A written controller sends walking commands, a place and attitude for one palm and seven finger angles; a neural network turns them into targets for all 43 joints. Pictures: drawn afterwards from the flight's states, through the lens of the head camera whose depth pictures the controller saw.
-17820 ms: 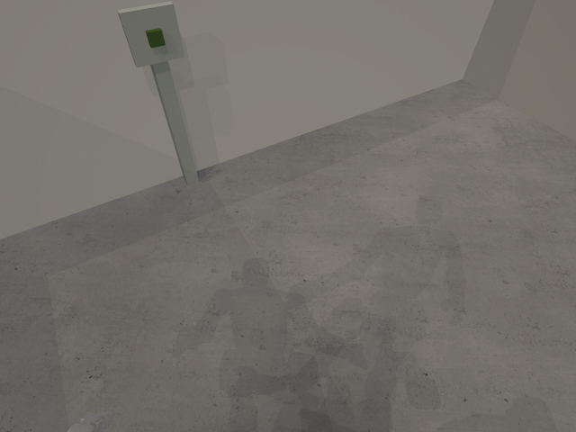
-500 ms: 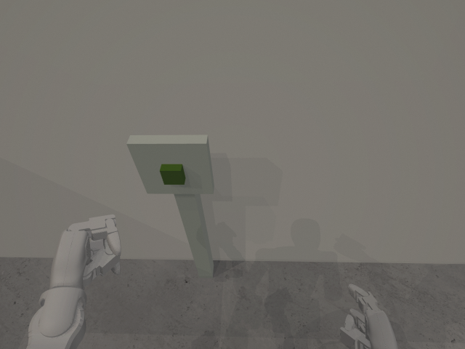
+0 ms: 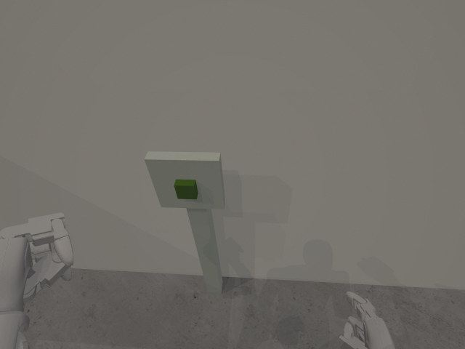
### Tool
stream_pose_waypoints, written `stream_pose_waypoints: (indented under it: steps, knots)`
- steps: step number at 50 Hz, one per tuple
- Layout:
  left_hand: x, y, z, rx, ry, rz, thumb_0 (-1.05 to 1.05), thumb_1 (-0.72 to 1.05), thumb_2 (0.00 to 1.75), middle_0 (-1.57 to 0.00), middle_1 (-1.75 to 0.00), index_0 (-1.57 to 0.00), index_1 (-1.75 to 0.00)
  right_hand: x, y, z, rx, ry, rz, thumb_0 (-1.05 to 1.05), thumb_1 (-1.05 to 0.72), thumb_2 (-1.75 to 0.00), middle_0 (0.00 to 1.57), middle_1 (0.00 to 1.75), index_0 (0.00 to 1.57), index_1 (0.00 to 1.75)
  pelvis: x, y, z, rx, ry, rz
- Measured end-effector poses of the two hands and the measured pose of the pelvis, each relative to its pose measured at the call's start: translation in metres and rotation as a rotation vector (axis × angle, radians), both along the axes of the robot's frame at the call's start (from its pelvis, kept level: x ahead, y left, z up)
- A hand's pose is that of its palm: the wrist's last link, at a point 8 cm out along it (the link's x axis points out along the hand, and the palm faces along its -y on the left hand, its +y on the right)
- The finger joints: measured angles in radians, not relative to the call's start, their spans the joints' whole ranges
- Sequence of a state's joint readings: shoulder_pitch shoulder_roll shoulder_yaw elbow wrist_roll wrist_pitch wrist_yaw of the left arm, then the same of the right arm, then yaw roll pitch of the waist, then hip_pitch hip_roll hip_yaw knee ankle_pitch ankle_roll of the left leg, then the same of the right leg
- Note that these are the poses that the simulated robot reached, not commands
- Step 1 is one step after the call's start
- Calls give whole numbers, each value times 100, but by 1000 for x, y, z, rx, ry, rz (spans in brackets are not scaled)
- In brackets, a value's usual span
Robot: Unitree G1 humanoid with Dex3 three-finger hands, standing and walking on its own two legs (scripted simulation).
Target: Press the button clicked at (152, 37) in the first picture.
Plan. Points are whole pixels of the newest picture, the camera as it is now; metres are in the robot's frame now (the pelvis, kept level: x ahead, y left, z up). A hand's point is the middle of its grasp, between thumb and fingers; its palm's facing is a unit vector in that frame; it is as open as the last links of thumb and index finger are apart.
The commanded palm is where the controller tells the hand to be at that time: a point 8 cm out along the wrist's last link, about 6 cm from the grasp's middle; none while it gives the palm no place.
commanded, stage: draw the hand back to the body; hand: left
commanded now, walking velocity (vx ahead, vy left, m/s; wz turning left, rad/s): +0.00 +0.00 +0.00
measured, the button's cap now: (186, 188) +0.49 +0.19 -0.04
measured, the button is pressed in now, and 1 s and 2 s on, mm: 0 0 0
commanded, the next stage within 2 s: step back with the hand held close in 0.24 s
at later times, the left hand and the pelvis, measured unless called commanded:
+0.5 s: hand (55, 261) +0.17 +0.25 +0.16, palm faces +0.40 -0.81 -0.43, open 3.1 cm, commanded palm +0.11 +0.28 +0.17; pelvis -0.02 +0.01 +0.00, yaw -1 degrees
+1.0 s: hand (29, 305) +0.12 +0.26 +0.15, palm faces +0.34 -0.81 -0.48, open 3.1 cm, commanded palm +0.06 +0.30 +0.17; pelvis -0.08 +0.03 -0.01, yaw -1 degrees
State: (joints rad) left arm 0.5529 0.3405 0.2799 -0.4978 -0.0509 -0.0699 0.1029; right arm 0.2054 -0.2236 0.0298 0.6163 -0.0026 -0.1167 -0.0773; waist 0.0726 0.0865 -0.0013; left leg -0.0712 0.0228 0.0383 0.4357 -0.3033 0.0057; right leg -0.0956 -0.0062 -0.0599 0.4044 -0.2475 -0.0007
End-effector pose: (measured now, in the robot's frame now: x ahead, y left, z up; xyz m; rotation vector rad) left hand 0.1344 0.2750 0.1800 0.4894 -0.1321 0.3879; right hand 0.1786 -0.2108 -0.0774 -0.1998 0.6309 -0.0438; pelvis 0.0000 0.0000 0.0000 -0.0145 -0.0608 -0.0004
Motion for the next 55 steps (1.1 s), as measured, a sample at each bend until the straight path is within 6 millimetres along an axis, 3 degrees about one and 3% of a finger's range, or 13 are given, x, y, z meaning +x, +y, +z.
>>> stream_pose_waypoints:
  steps: [3, 13, 23, 32, 42, 55]
  knots:
    - [-5, 2, 4, 9, -19, 7, 2, 89, 90, -130, -150, -130, -150, -3, -1, 0, -2, -1, -5, 2, -90, -89, 21, 30, 20, 30, -3, 1, 0, 0, -6, 0]
    - [-10, 2, -11, -42, 5, 4, 2, 89, 90, -130, -150, -130, -150, -17, -3, 2, -22, 1, -18, 2, -90, -89, 21, 30, 20, 30, -12, 1, 1, 1, -20, -6]
    - [-7, 13, 1, 12, -47, -1, 2, 89, 90, -131, -150, -130, -150, -27, -3, 4, -27, 20, -30, 2, -90, -89, 21, 30, 20, 30, -21, 4, 1, -6, 8, -8]
    - [-4, 12, -14, 30, 56, -97, 2, 89, 90, -130, -150, -130, -150, -52, -14, 0, -66, 109, -131, 1, -90, -89, 21, 30, 20, 30, -32, 18, 0, 3, 72, -24]
    - [-28, 27, -8, 79, 10, -89, 2, 89, 90, -130, -150, -130, -150, -71, -6, 1, -70, 99, -145, 2, -90, -89, 21, 30, 20, 30, -56, 26, -5, 10, 73, -25]
    - [-64, 26, -9, 93, -83, -87, 2, 88, 90, -131, -150, -130, -150, -100, 4, -2, -81, 65, -104, 1, -90, -89, 21, 30, 20, 30, -87, 26, -15, -2, 72, -13]
